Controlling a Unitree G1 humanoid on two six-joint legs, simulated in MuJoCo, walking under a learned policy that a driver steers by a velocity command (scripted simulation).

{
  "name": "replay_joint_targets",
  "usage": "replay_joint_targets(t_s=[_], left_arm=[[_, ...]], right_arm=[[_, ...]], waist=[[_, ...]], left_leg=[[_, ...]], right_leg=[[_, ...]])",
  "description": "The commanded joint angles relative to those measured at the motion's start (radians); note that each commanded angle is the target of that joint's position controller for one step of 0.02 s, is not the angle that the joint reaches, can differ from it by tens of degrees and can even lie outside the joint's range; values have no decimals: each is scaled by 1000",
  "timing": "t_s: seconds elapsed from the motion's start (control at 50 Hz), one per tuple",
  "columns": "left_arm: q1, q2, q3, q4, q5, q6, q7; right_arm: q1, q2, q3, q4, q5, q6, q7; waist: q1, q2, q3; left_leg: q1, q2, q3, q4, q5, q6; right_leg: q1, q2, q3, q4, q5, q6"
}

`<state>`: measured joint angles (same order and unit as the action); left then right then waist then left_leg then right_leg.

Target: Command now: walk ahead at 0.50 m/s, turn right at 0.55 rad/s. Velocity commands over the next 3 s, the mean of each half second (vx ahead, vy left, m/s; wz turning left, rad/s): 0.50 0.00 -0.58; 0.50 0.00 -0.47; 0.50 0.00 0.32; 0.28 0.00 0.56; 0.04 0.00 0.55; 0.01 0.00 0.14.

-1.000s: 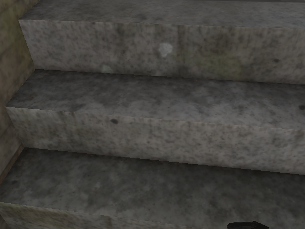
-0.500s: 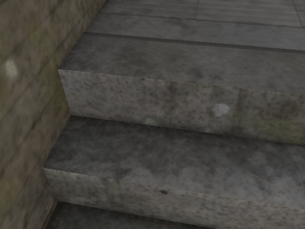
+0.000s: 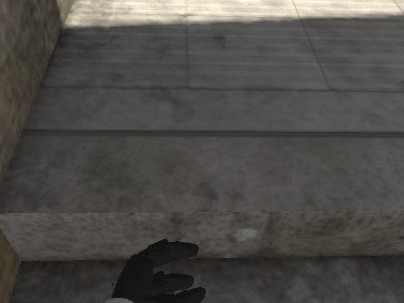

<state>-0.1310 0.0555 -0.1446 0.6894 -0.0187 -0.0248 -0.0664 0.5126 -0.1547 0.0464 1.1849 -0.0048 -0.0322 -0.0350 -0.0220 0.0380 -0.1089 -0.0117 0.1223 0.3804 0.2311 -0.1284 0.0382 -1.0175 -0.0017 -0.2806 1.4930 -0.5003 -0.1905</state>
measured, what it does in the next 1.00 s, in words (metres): climbs, turning right: left foot 0.21 m higher, then right foot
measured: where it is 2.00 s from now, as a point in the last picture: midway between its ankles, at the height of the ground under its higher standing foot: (347, 134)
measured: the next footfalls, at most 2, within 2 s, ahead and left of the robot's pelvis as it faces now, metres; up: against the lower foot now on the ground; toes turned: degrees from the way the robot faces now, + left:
left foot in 0.46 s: +0.39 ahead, +0.11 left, +0.41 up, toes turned -15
right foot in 0.96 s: +0.38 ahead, -0.33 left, +0.41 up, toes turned -38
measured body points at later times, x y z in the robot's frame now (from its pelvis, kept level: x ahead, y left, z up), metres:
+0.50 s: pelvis +0.23 +0.01 +0.25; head +0.28 -0.02 +0.70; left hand +0.34 +0.23 +0.11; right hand +0.40 -0.22 +0.17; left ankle +0.35 +0.11 -0.37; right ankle +0.11 -0.05 -0.43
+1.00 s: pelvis +0.36 -0.18 +0.35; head +0.36 -0.20 +0.80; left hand +0.61 -0.06 +0.26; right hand +0.24 -0.42 +0.21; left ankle +0.35 +0.10 -0.33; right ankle +0.35 -0.31 -0.37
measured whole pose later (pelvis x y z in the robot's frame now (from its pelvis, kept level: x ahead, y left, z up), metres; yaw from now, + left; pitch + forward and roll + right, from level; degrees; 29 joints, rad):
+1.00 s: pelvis +0.36 -0.18 +0.35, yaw -34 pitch +2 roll +2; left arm 0.22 0.20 0.05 0.67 -0.04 -0.01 -0.05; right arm 0.37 -0.25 -0.05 0.86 0.01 -0.03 -0.02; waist 0.01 -0.01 -0.03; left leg -0.10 0.23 0.10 0.71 -0.40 0.02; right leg -0.48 -0.07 -0.04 0.69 -0.28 -0.02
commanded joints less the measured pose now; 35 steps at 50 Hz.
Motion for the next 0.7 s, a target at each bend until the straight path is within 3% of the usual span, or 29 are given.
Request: replay_joint_targets(t_s=[0.02, 0.04, 0.06, 0.08, 0.1, 0.12, 0.14, 0.16, 0.2, 0.22, 0.26, 0.28, 0.32, 0.34, 0.36, 0.38, 0.4, 0.42, 0.44, 0.46, 0.48, 0.5, 0.52, 0.54, 0.56, 0.58, 0.6, 0.66, 0.7], left_arm=[[361, 273, 139, 3, 62, 23, 7], [465, 402, 186, 64, 53, 53, 38], [472, 398, 200, 91, 65, 58, 86], [479, 241, 154, 179, 50, 35, 87], [428, 148, 130, 206, 37, 15, 73], [382, 98, 124, 235, 28, -3, 59], [350, 37, 107, 255, 35, -16, 39], [337, 28, 104, 268, 44, -19, 15], [283, 80, 124, 242, 39, -28, -10], [305, 101, 126, 257, 57, -38, -17], [397, 135, 129, 296, 46, -55, -20], [463, 135, 133, 333, 41, -34, -23], [608, 201, 170, 326, 12, -14, 27], [651, 219, 180, 335, 26, 3, 50], [544, 242, 190, 289, 8, 3, 64], [475, 300, 205, 247, 22, -3, 77], [454, 337, 224, 227, 28, -10, 87], [414, 379, 237, 217, 9, -32, 88], [360, 366, 239, 199, -1, -50, 86], [436, 244, 214, 163, 31, -71, 68], [372, 160, 186, 149, 43, -93, 26], [339, 184, 207, 83, 33, -97, -12], [257, 121, 190, 10, -16, -65, -5], [244, 74, 166, -21, -9, -38, 11], [309, 81, 159, -12, -10, -9, 15], [376, 89, 156, -18, -26, 14, 10], [406, 89, 153, -29, -36, 21, 10], [303, 57, 132, -113, -35, 17, 29], [281, 92, 136, -138, -57, 21, 52]], right_arm=[[-187, -396, -77, -199, -29, -50, 9], [-213, -231, -51, -266, -33, -109, 68], [-329, -162, -67, -286, -19, -139, 102], [-394, -108, -70, -350, -11, -153, 125], [-486, -78, -51, -433, -11, -146, 120], [-465, 7, -11, -491, -19, -140, 105], [-420, 68, 21, -512, -22, -133, 99], [-391, 112, 46, -530, -22, -129, 94], [-349, 81, 57, -535, 3, -116, 77], [-405, 94, 65, -565, 0, -100, 63], [-515, 94, 78, -623, -18, -81, 44], [-599, 109, 82, -678, -31, -83, 28], [-809, 111, 93, -762, -46, -87, 1], [-775, 131, 87, -747, -52, -86, -5], [-685, 70, 58, -727, -55, -93, -4], [-581, 22, 22, -700, -59, -90, -5], [-444, -46, -20, -661, -52, -77, -6], [-323, -132, -55, -633, -26, -63, -5], [-235, -177, -81, -585, -24, -53, -2], [-164, -211, -100, -537, -33, -61, -1], [-175, -200, -99, -501, -58, -38, -14], [-210, -105, -76, -499, -51, -8, -12], [-257, -55, -77, -453, -30, 16, -20], [-305, 20, -67, -410, -24, 35, -27], [-339, 88, -46, -379, -22, 33, -28], [-368, 112, -38, -362, -26, 38, -23], [-379, 95, -41, -352, -25, 34, -20], [-253, -33, -75, -332, -26, 12, -20], [-215, -69, -86, -355, -32, 3, -18]], waist=[[314, 147, -314], [227, -266, -403], [218, -241, -368], [139, -122, -108], [82, -24, 117], [3, 4, 211], [-41, 8, 215], [-78, 25, 207], [-130, 11, 216], [-125, -58, 202], [-85, -144, 194], [-73, -187, 175], [31, -204, 105], [24, -217, 12], [-37, -233, -77], [-93, -259, -222], [-135, -285, -335], [-187, -318, -376], [-225, -290, -371], [-160, 84, -513], [-143, 464, -544], [-126, 265, -452], [-70, 136, -277], [-12, 32, -50], [51, -5, 48], [109, -26, 117], [140, -30, 162], [87, -20, 207], [63, -9, 209]], left_leg=[[-69, 214, -191, 683, 1864, 166], [-484, -44, -294, 1037, 485, 123], [-774, -207, -570, 1704, 84, 57], [-1027, -186, -644, 2014, 48, 80], [-1146, -156, -578, 2144, 1, 92], [-1251, -142, -541, 2261, -54, 97], [-1309, -125, -530, 2330, -43, 112], [-1342, -100, -515, 2338, -3, 125], [-1297, -75, -424, 2147, 10, 106], [-1267, -85, -356, 2175, 7, 90], [-1308, -64, -289, 2135, 17, 65], [-1310, -53, -260, 2018, 49, 61], [-1209, -60, -168, 1726, -22, 31], [-1148, -43, -174, 1736, -36, 19], [-916, -67, -139, 1513, -116, 32], [-644, -91, -148, 1388, -270, 48], [-484, -141, -172, 1297, -354, 39], [-392, -160, -268, 1043, -427, 26], [-271, -130, -390, 856, -433, 36], [126, 64, -815, 692, -376, 184], [176, 228, -1203, 457, 62, 355], [42, 232, -1155, 379, -24, 316], [-91, 243, -1077, 357, -336, 270], [-300, 214, -940, 364, -447, 203], [-431, 186, -801, 337, -432, 139], [-533, 160, -696, 303, -430, 102], [-597, 158, -618, 274, -421, 93], [-497, 196, -484, 169, -324, 113], [-427, 212, -433, 118, -276, 128]], right_leg=[[767, 20, 383, -517, 1, -93], [1062, -170, 1071, -990, -139, -234], [1084, -300, 1560, -1397, -309, -248], [943, -290, 1425, -1337, -328, -148], [752, -265, 1186, -1225, -173, -98], [686, -212, 971, -1155, 4, -20], [631, -154, 799, -1095, 65, 43], [598, -106, 652, -1054, 171, 112], [470, -40, 441, -1095, 315, 156], [380, -32, 401, -1137, 378, 121], [364, -21, 440, -1215, 322, 77], [380, -4, 457, -1212, 344, 72], [448, -77, 533, -1373, 521, 22], [583, -118, 551, -1363, 618, -15], [602, -98, 444, -1327, 1024, 3], [634, -146, 430, -1269, 1491, -27], [769, -171, 425, -1145, 1956, -45], [910, -194, 445, -997, 2192, -67], [918, -194, 457, -835, 2203, -71], [575, -80, 497, -445, 1835, -47], [321, 124, 555, 127, 548, 47], [141, 105, 624, 446, 381, 61], [3, 92, 568, 588, 330, 65], [-59, 52, 499, 623, 334, 65], [-41, 17, 485, 624, 330, 77], [18, 7, 476, 625, 342, 91], [29, -7, 475, 571, 385, 101], [-105, -54, 442, 492, 471, 159], [-158, -77, 440, 412, 444, 201]])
